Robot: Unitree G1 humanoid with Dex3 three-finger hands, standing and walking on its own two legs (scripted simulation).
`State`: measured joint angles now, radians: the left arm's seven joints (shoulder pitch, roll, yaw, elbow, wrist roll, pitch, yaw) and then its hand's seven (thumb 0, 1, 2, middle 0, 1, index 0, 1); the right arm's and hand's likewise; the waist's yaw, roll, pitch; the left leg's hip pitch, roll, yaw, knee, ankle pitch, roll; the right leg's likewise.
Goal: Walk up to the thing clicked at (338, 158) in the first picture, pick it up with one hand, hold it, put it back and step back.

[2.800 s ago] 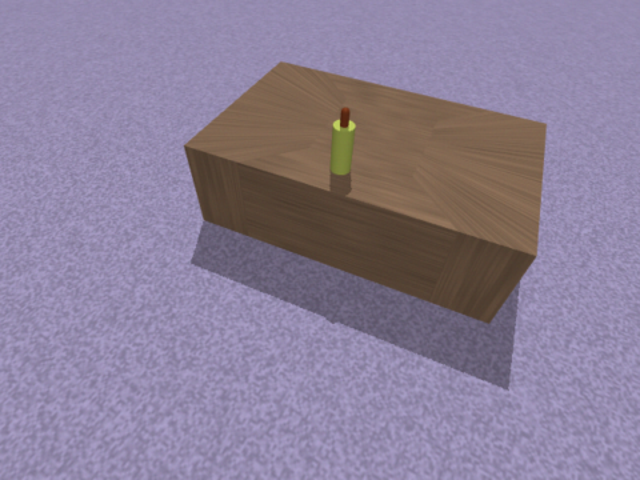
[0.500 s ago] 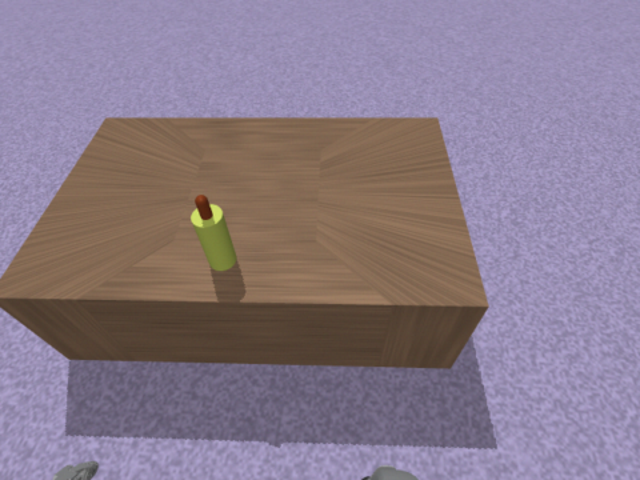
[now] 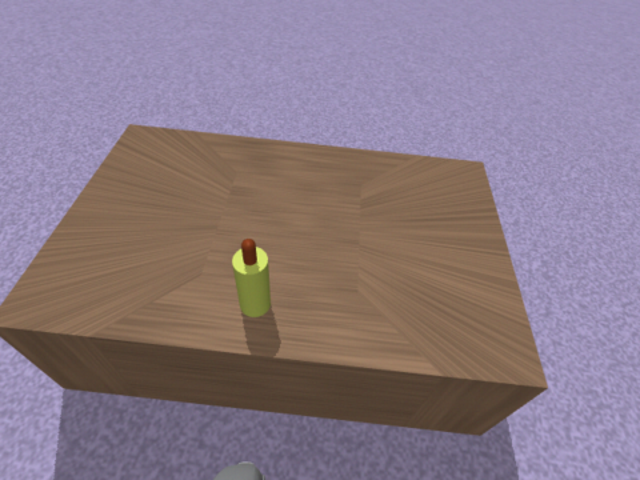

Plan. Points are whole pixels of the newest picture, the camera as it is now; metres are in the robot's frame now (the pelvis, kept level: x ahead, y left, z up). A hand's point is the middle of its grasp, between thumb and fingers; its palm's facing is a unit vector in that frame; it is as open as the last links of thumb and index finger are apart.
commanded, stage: walk up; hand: left
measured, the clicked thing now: (252, 275) +0.54 +0.18 -0.24
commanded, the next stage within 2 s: none
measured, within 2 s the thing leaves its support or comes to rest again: neither
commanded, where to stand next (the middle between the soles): +0.10 -0.02 m, yaw +0 degrees
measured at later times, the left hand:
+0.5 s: hand (115, 470) +0.15 +0.27 -0.14, palm faces -0.11 -0.92 -0.37, open 7.3 cm
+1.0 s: hand (141, 459) +0.16 +0.24 -0.12, palm faces -0.09 -0.95 -0.31, open 7.4 cm
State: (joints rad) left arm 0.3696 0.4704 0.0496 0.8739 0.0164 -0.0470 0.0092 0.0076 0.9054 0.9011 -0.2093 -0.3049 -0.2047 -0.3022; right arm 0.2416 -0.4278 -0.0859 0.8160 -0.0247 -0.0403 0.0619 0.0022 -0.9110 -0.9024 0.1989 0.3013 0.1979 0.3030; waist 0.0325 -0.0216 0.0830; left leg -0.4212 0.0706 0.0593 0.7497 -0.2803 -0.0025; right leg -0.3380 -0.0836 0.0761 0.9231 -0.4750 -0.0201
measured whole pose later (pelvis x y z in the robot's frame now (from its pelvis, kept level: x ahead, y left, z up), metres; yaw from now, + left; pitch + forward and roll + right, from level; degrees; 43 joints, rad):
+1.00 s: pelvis +0.05 +0.00 +0.03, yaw -4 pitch -2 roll +0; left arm 0.09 0.35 0.02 1.09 0.01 0.02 -0.03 0.01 0.91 0.90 -0.21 -0.30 -0.20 -0.30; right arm 0.15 -0.38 0.00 1.10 -0.01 -0.05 0.00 0.00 -0.91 -0.90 0.20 0.30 0.20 0.30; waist -0.01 -0.01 0.04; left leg -0.16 0.06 0.11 0.40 -0.20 -0.02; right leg -0.19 0.02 -0.01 0.42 -0.20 -0.03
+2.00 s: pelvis +0.08 +0.00 +0.04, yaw -4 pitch -2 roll +0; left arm 0.08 0.35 0.03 1.13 0.02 0.02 -0.02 0.01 0.91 0.90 -0.21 -0.30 -0.20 -0.30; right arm 0.10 -0.35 -0.01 1.14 -0.01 -0.03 -0.01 0.00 -0.91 -0.90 0.20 0.30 0.20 0.30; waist -0.01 -0.02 0.04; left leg -0.09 0.05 0.12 0.31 -0.19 -0.02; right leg -0.11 0.02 -0.01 0.33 -0.19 -0.02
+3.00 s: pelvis +0.06 +0.01 +0.04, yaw -3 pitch -2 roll +0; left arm 0.12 0.35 -0.01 1.14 0.01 -0.01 -0.01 0.01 0.91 0.90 -0.21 -0.30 -0.20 -0.30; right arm 0.12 -0.35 0.00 1.15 -0.01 -0.01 0.01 0.00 -0.91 -0.90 0.20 0.30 0.20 0.30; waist 0.00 0.00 0.03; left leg -0.09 0.03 0.10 0.29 -0.16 0.00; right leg -0.10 0.00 -0.02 0.30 -0.15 0.00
